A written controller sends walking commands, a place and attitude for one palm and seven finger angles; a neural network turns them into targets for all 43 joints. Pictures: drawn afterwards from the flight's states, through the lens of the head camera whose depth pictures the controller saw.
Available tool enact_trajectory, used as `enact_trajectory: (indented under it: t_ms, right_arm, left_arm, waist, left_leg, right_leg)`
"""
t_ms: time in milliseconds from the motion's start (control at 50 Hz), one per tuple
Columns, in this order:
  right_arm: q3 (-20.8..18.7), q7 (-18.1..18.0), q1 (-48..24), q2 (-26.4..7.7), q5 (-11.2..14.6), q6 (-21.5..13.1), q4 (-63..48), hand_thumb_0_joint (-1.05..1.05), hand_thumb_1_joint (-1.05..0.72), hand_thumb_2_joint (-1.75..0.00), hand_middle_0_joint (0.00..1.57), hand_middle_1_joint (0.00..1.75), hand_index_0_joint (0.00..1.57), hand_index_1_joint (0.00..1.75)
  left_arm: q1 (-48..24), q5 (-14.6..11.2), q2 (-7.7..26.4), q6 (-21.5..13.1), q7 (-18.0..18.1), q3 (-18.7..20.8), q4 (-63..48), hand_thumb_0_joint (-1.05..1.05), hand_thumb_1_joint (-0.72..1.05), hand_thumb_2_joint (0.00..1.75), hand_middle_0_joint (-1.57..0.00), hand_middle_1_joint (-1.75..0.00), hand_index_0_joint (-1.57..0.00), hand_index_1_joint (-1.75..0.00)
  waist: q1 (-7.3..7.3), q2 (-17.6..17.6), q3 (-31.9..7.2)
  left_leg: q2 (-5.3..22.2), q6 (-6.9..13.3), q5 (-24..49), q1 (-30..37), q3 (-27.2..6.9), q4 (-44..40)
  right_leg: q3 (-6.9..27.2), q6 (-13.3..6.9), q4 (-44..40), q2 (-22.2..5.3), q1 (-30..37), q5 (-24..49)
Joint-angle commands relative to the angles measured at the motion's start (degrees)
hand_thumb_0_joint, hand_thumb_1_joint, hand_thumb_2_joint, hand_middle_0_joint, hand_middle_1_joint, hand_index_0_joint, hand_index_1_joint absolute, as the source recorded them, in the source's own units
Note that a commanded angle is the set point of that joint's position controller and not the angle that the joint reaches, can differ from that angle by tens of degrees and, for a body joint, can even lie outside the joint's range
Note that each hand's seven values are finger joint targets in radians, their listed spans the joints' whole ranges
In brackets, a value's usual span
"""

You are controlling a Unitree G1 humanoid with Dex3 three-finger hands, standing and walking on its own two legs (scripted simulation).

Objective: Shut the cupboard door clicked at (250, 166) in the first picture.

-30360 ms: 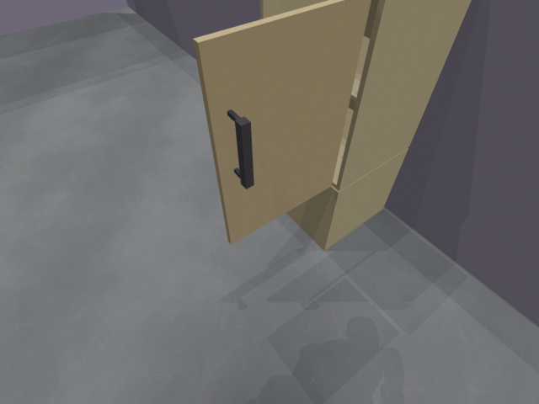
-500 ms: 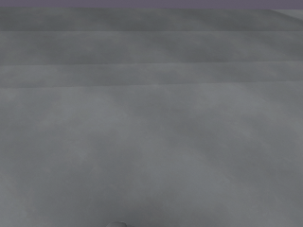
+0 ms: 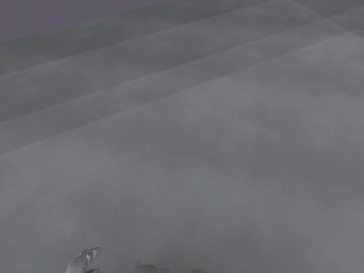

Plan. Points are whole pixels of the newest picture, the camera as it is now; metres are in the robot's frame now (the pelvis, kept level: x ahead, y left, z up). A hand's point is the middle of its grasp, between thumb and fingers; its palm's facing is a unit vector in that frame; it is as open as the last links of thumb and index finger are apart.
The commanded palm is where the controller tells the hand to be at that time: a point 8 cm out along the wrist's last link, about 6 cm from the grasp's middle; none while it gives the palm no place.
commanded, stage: turn to face it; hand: left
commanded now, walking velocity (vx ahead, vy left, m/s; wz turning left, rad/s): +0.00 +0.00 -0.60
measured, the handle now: out of the picture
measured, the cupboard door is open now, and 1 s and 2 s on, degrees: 59 59 59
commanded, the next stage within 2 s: none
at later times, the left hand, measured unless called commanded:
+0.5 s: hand (96, 262) +0.16 +0.24 -0.16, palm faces -0.24 -0.95 -0.17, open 7.4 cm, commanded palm none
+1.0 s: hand (141, 236) +0.22 +0.13 -0.15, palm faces -0.57 -0.79 -0.22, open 7.4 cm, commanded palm none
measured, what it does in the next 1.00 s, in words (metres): steps on the spot, turning right: left foot, then right foot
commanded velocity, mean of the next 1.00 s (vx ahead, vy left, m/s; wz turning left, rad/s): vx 0.00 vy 0.00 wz -0.60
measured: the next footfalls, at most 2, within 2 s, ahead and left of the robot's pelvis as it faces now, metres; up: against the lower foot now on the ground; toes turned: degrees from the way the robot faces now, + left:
left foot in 0.30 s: +0.10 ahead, +0.14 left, +0.00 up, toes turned -9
right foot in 0.76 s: +0.00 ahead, -0.10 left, +0.00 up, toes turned -32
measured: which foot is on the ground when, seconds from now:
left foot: up 0.00-0.28, down 0.30-0.76, up 0.78-1.00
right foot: down 0.00-0.30, up 0.32-0.74, down 0.76-1.00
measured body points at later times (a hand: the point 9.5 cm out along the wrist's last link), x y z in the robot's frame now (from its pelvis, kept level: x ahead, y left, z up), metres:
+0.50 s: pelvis +0.03 +0.05 +0.02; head +0.08 +0.08 +0.46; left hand +0.17 +0.29 -0.14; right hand +0.04 -0.21 -0.10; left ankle +0.06 +0.14 -0.73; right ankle -0.04 -0.09 -0.63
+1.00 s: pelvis +0.03 +0.02 +0.01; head +0.06 +0.00 +0.46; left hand +0.25 +0.17 -0.13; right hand -0.07 -0.23 -0.13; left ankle +0.11 +0.14 -0.67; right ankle -0.04 -0.08 -0.73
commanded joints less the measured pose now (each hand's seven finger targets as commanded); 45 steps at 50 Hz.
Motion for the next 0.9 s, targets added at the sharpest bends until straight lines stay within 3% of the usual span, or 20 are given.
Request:
enact_trajectory:
  t_ms: [0,80,180,240,260,280,300,320,360,420,620,680,700,720,740,760,780,800,840,880]
  right_arm:
    - [-1.2,-0.3,-3.4,-5.2,-0.1,-2.2,-6.6,0.0,-0.9,-0.9,0.2,0.3,0.2,0.3]
    - [-1.0,0.2,-2.8,-3.5,-0.1,-1.7,-6.3,0.0,-0.9,-0.9,0.2,0.3,0.2,0.3]
    - [-0.9,-0.1,-3.9,-3.1,0.4,-2.5,-7.5,0.0,-0.9,-0.9,0.2,0.3,0.2,0.3]
    - [-0.8,-0.8,3.1,-3.8,0.7,-3.7,-5.5,0.0,-0.9,-0.9,0.2,0.3,0.2,0.3]
    - [-1.3,-1.1,5.1,-7.3,0.3,-4.4,-5.0,0.0,-0.9,-0.9,0.2,0.3,0.2,0.3]
    - [-2.3,-1.3,5.7,-13.1,-0.4,-4.6,-5.7,0.0,-0.9,-0.9,0.2,0.3,0.2,0.3]
    - [-2.2,-1.5,6.2,-13.6,-0.7,-4.1,-6.3,0.0,-0.9,-0.9,0.2,0.3,0.2,0.3]
    - [-1.5,-1.5,3.4,-11.6,-0.9,-4.1,-7.1,0.0,-0.9,-0.9,0.2,0.3,0.2,0.3]
    - [-0.7,-1.7,-0.5,-9.0,-1.1,-4.3,-8.0,0.0,-0.9,-0.9,0.2,0.3,0.2,0.3]
    - [-0.5,-1.8,-1.0,-7.9,-0.9,-4.1,-7.7,0.0,-0.9,-0.9,0.2,0.3,0.2,0.3]
    - [-2.1,-0.8,5.0,-9.2,-0.9,-3.8,-3.9,0.0,-0.9,-0.9,0.2,0.3,0.2,0.3]
    - [-2.6,-0.5,3.4,-10.0,-0.6,-3.6,-3.7,0.0,-0.9,-0.9,0.2,0.3,0.2,0.3]
    - [-2.6,-0.3,2.4,-9.8,-0.2,-3.6,-4.1,0.0,-0.9,-0.9,0.2,0.3,0.2,0.3]
    - [-2.1,0.2,2.7,-6.0,0.4,-3.3,-5.1,0.0,-0.9,-0.9,0.2,0.3,0.2,0.3]
    - [-1.0,0.2,-1.5,-3.0,0.0,-3.0,-7.9,0.0,-0.9,-0.9,0.2,0.3,0.2,0.3]
    - [-0.9,-0.4,-1.7,-4.9,0.1,-2.1,-7.9,0.0,-0.9,-0.9,0.2,0.3,0.2,0.3]
    - [-1.1,-0.2,-2.1,-4.1,0.2,-1.8,-7.6,0.0,-0.9,-0.9,0.2,0.3,0.2,0.3]
    - [-1.2,-0.3,-2.0,-4.3,0.0,-1.9,-7.0,0.0,-0.9,-0.9,0.2,0.3,0.2,0.3]
    - [-1.4,0.2,-0.6,-5.3,-0.3,-1.9,-5.5,0.0,-0.9,-0.9,0.2,0.3,0.2,0.3]
    - [-1.3,0.4,-0.1,-4.4,-0.3,-1.8,-5.2,0.0,-0.9,-0.9,0.2,0.3,0.2,0.3]
  left_arm:
    - [4.2,-0.1,11.3,-0.5,2.1,3.1,-2.7,0.0,0.9,0.9,-0.2,-0.3,-0.2,-0.3]
    - [4.1,0.4,11.7,-0.7,1.8,3.2,-3.1,0.0,0.9,0.9,-0.2,-0.3,-0.2,-0.3]
    - [4.4,0.9,12.5,-0.1,1.5,3.8,-2.6,0.0,0.9,0.9,-0.2,-0.3,-0.2,-0.3]
    - [1.8,0.3,11.3,0.4,1.5,3.7,-2.8,0.0,0.9,0.9,-0.2,-0.3,-0.2,-0.3]
    - [2.5,-0.4,8.3,0.8,1.3,3.1,-3.4,0.0,0.9,0.9,-0.2,-0.3,-0.2,-0.3]
    - [4.1,-0.9,5.4,0.9,0.7,2.4,-4.3,0.0,0.9,0.9,-0.2,-0.3,-0.2,-0.3]
    - [2.4,-0.2,7.0,1.0,0.7,2.7,-4.6,0.0,0.9,0.9,-0.2,-0.3,-0.2,-0.3]
    - [2.5,0.2,7.3,1.1,0.4,2.8,-4.5,0.0,0.9,0.9,-0.2,-0.3,-0.2,-0.3]
    - [2.8,0.5,7.5,1.4,-0.4,3.5,-2.6,0.0,0.9,0.9,-0.2,-0.3,-0.2,-0.3]
    - [3.4,0.3,5.6,2.0,-1.3,3.0,-2.2,0.0,0.9,0.9,-0.2,-0.3,-0.2,-0.3]
    - [-2.1,0.4,4.2,1.5,-1.2,2.0,-4.0,0.0,0.9,0.9,-0.2,-0.3,-0.2,-0.3]
    - [1.5,0.3,5.2,1.1,-0.9,2.1,-2.9,0.0,0.9,0.9,-0.2,-0.3,-0.2,-0.3]
    - [5.6,0.4,6.8,0.6,-0.7,2.6,-1.8,0.0,0.9,0.9,-0.2,-0.3,-0.2,-0.3]
    - [9.4,1.0,12.7,-0.2,0.0,3.4,-0.7,0.0,0.9,0.9,-0.2,-0.3,-0.2,-0.3]
    - [11.7,0.6,17.0,-0.4,0.8,4.4,0.3,0.0,0.9,0.9,-0.2,-0.3,-0.2,-0.3]
    - [11.9,0.1,17.3,-0.2,1.4,4.2,0.2,0.0,0.9,0.9,-0.2,-0.3,-0.2,-0.3]
    - [8.4,0.1,15.3,-0.1,1.7,3.9,-0.8,0.0,0.9,0.9,-0.2,-0.3,-0.2,-0.3]
    - [5.0,0.3,14.0,-0.2,1.9,3.9,-1.6,0.0,0.9,0.9,-0.2,-0.3,-0.2,-0.3]
    - [0.0,0.2,11.4,-0.1,2.0,2.9,-3.2,0.0,0.9,0.9,-0.2,-0.3,-0.2,-0.3]
    - [0.6,0.4,11.4,-0.4,1.7,2.8,-3.2,0.0,0.9,0.9,-0.2,-0.3,-0.2,-0.3]
  waist:
    - [2.34,-15.0,-7.5]
    - [1.72,-10.4,-8.6]
    - [2.04,-12.0,-6.6]
    - [-1.43,-10.9,-9.2]
    - [-1.82,-1.1,-10.9]
    - [-1.45,15.9,-11.0]
    - [-2.2,12.2,-9.3]
    - [-0.65,7.2,-7.2]
    - [1.06,7.6,-5.2]
    - [1.5,7.0,-5.4]
    - [-1.44,9.3,-7.7]
    - [0.96,7.1,-8.6]
    - [3.3,3.6,-10.2]
    - [5.0,-11.3,-11.5]
    - [6.53,-22.0,-8.9]
    - [6.26,-17.7,-8.6]
    - [4.64,-14.0,-5.8]
    - [3.19,-18.5,-5.1]
    - [0.98,-16.4,-4.8]
    - [0.6,-13.3,-5.2]
  left_leg:
    - [0.0,-1.5,5.9,-13.3,-5.9,10.4]
    - [-2.4,-1.8,8.3,-7.6,-4.1,1.7]
    - [-4.4,-1.0,6.1,-1.5,-3.8,-12.2]
    - [-5.2,-0.5,17.2,13.0,-3.8,-31.3]
    - [1.9,1.5,18.5,20.4,-10.2,-38.9]
    - [17.1,7.7,25.5,23.7,-25.4,-42.5]
    - [21.9,12.4,28.7,17.7,-27.1,-41.9]
    - [20.7,13.4,28.8,14.1,-23.9,-42.0]
    - [15.5,12.0,35.2,12.2,-16.0,-40.5]
    - [11.3,10.5,36.1,14.6,-6.9,-39.0]
    - [14.8,10.9,43.6,19.4,-0.3,-34.7]
    - [14.3,7.7,40.3,15.6,2.7,-29.2]
    - [12.3,5.1,35.0,11.3,4.5,-23.1]
    - [6.6,1.4,19.8,0.8,8.3,-11.9]
    - [-1.4,-0.9,-7.3,-11.6,6.1,0.8]
    - [-0.3,-0.3,-6.1,-12.9,-1.8,7.9]
    - [0.5,-0.2,-1.3,-14.7,-3.8,10.1]
    - [0.7,-0.6,1.2,-16.0,-4.4,10.4]
    - [1.2,-1.2,7.3,-11.0,-4.3,8.0]
    - [-0.6,-1.6,8.5,-7.7,-3.4,3.4]
  right_leg:
    - [16.7,-9.2,-13.1,-15.1,13.5,37.5]
    - [16.7,-8.9,-14.2,-12.7,9.0,27.5]
    - [22.5,-9.7,-13.6,-12.6,4.4,22.6]
    - [21.8,-5.0,-6.8,-8.9,-1.6,21.3]
    - [16.8,-1.6,-0.8,-2.9,-8.0,11.3]
    - [7.5,2.4,12.9,4.4,-16.7,-13.7]
    - [6.2,2.7,23.7,1.6,-15.5,-18.0]
    - [6.5,3.1,28.3,-0.4,-15.1,-15.1]
    - [5.2,4.1,33.2,-1.4,-15.2,-10.7]
    - [1.8,4.9,30.7,-1.8,-14.5,-6.4]
    - [-3.0,3.9,10.5,-2.0,-7.7,-6.2]
    - [-4.0,2.2,-2.3,-0.9,1.8,2.3]
    - [-2.2,1.3,-9.9,-2.0,9.4,9.7]
    - [10.8,-2.5,-15.6,-12.3,18.6,19.1]
    - [25.8,-9.0,-15.4,-22.7,18.6,39.2]
    - [25.2,-12.5,-16.0,-24.4,15.0,34.9]
    - [22.1,-12.0,-17.2,-21.1,12.2,25.2]
    - [23.2,-10.9,-18.0,-18.7,11.0,20.7]
    - [15.7,-8.6,-17.1,-14.4,6.1,18.1]
    - [15.2,-8.3,-16.8,-12.8,3.8,18.2]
